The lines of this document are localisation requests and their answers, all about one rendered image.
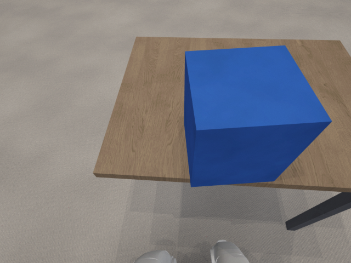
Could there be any carton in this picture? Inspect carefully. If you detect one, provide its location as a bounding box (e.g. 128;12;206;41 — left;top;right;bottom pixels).
184;45;332;187

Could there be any table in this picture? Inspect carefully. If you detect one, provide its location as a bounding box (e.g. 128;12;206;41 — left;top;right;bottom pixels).
93;37;351;231

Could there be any robot right thigh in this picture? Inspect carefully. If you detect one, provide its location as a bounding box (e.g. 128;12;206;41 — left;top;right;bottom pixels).
210;242;249;263

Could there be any robot thigh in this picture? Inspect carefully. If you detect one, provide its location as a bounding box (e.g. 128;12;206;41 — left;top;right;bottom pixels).
210;242;249;263
134;250;177;263

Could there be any robot left thigh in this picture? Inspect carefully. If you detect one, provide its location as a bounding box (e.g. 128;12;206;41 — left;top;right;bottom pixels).
134;250;177;263

